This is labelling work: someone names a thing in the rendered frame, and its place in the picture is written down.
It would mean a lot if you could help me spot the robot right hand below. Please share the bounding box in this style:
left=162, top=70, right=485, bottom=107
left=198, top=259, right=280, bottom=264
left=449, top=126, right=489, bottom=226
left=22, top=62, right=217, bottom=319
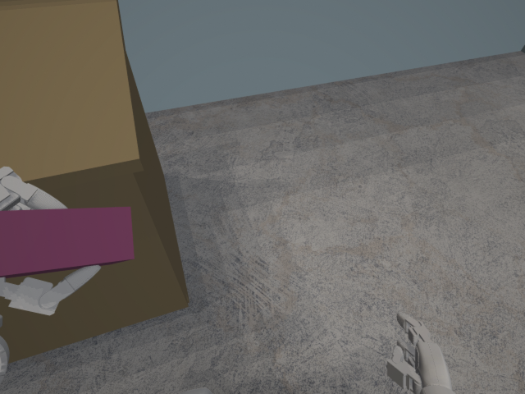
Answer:
left=387, top=312, right=453, bottom=394

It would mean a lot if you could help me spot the table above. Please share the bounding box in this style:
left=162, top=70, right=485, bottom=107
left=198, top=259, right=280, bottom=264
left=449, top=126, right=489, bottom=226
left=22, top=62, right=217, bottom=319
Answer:
left=0, top=0, right=189, bottom=364

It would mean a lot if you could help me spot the sponge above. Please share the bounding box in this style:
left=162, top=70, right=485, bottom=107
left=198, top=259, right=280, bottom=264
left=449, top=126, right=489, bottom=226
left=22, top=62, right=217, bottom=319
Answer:
left=0, top=207, right=135, bottom=278

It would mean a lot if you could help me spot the robot left hand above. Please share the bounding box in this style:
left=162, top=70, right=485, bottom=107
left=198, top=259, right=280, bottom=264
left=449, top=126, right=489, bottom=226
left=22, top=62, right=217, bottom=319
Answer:
left=0, top=167, right=101, bottom=315

